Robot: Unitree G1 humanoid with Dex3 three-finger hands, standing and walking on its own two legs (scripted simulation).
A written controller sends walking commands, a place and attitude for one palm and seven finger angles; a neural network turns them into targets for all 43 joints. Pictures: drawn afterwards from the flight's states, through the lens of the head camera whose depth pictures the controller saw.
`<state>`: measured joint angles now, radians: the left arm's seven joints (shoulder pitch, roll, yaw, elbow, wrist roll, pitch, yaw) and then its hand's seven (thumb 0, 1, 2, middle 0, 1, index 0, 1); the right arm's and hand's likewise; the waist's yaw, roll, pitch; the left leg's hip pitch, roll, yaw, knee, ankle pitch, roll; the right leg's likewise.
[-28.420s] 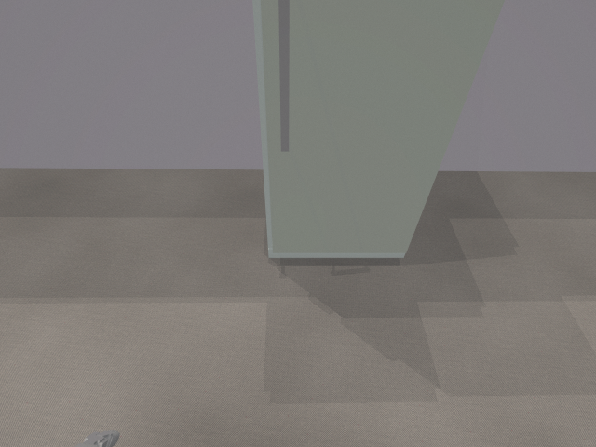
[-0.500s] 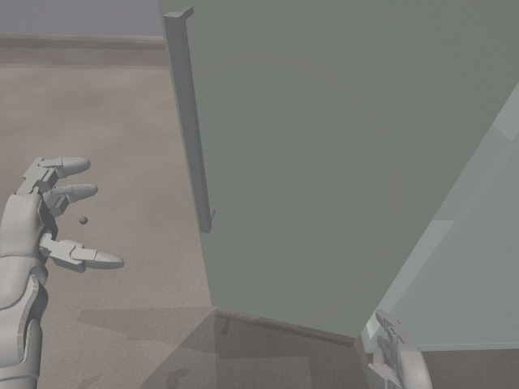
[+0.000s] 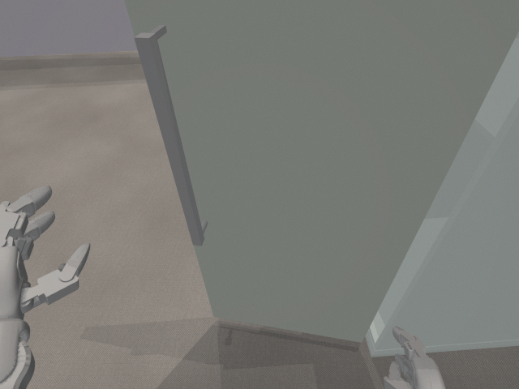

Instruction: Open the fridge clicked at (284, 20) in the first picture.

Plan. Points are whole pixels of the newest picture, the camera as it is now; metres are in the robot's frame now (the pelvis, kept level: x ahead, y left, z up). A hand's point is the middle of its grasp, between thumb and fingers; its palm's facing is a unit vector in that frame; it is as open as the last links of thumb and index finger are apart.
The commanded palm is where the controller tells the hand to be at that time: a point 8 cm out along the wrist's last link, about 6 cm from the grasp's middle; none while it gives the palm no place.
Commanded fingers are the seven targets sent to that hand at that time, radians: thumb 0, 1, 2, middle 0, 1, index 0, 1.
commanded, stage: draw the hand back to the body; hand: left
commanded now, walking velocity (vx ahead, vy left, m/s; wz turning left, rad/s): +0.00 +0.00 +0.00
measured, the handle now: (183, 159) +0.49 +0.21 +0.11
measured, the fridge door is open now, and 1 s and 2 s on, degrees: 76 76 76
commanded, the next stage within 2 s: step back with the hand held close in 0.46 s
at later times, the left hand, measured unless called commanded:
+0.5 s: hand (61, 275) +0.19 +0.27 +0.15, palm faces +0.48 -0.80 -0.37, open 7.5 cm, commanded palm +0.14 +0.30 +0.17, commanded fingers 0.00 0.90 0.90 -0.20 -0.30 -0.20 -0.30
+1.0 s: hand (7, 309) +0.15 +0.30 +0.16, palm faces +0.43 -0.77 -0.48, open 7.4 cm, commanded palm +0.08 +0.33 +0.18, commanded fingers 0.00 0.90 0.90 -0.20 -0.30 -0.20 -0.30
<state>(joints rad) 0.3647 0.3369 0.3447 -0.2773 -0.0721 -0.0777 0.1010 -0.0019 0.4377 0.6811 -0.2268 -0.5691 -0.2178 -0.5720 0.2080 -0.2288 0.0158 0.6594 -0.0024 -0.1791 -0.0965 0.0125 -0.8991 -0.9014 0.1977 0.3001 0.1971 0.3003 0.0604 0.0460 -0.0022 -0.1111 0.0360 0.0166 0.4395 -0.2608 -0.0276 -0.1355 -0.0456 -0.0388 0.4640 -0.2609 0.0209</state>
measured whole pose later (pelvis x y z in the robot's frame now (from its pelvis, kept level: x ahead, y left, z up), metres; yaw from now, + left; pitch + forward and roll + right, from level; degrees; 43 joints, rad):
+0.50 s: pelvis +0.00 +0.00 +0.00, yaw +0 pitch -4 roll +0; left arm 0.42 0.33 0.34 -0.35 -0.06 -0.06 0.11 0.01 0.88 0.90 -0.21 -0.31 -0.20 -0.31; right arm 0.21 -0.20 0.03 0.66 -0.01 -0.17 -0.10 0.01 -0.90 -0.90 0.20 0.30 0.20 0.30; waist 0.07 0.05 0.00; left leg -0.10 0.04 0.01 0.43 -0.26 -0.03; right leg -0.12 -0.04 -0.05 0.46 -0.27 0.02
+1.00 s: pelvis -0.05 +0.03 -0.01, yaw +1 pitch -1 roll +0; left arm 0.53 0.44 0.43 -0.50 -0.05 -0.16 0.14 0.01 0.89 0.90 -0.22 -0.30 -0.21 -0.31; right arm 0.20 -0.20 0.01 0.53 0.01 -0.03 -0.09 0.01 -0.90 -0.90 0.20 0.30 0.20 0.30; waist 0.02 -0.02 0.04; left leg -0.31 0.01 0.01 0.54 -0.22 0.01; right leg -0.30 -0.08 -0.04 0.51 -0.19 0.05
